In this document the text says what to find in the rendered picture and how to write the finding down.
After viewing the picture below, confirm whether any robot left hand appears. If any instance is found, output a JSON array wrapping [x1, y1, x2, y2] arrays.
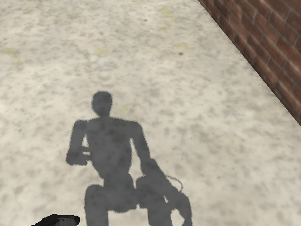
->
[[31, 214, 80, 226]]

